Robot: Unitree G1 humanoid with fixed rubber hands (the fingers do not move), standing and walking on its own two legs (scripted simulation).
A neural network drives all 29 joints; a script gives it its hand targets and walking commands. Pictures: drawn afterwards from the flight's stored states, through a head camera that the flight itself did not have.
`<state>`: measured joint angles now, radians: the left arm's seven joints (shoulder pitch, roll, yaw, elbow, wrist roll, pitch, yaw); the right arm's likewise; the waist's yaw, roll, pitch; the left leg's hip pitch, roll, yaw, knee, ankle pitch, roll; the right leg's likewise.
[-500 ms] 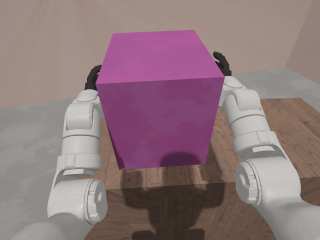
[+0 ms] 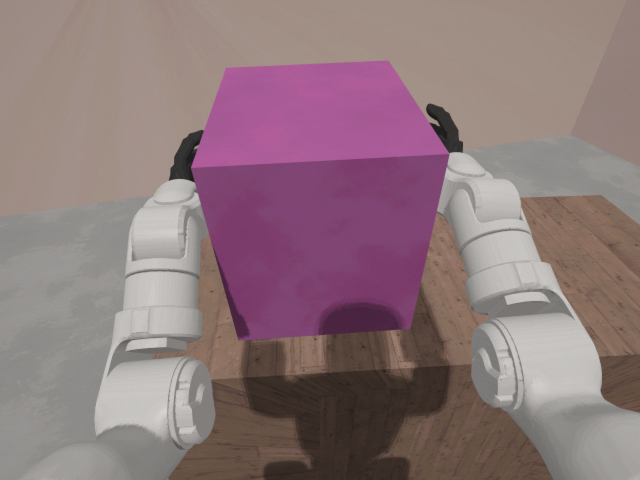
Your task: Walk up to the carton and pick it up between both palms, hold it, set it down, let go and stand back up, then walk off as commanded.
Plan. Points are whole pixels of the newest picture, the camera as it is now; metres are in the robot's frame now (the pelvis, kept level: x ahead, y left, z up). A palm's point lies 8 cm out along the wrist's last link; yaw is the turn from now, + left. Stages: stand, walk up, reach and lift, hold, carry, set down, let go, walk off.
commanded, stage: hold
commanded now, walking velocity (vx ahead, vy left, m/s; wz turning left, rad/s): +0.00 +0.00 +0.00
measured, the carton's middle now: (316, 195) +0.40 +0.02 +0.21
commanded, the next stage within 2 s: set down in 0.36 s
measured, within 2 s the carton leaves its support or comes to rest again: neither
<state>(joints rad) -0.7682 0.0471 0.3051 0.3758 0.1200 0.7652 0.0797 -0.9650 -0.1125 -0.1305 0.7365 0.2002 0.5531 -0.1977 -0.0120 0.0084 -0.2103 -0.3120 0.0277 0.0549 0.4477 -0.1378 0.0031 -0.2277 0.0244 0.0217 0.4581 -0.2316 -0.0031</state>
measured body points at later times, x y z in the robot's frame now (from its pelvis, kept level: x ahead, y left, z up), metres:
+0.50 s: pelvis +0.00 +0.00 +0.00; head -0.08 +0.00 +0.44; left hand +0.38 +0.18 +0.24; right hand +0.40 -0.14 +0.27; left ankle +0.06 +0.11 -0.74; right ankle +0.01 -0.12 -0.74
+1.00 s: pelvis +0.01 -0.01 +0.00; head -0.04 +0.02 +0.45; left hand +0.41 +0.19 +0.21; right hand +0.43 -0.13 +0.24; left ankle +0.06 +0.11 -0.74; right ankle +0.01 -0.12 -0.74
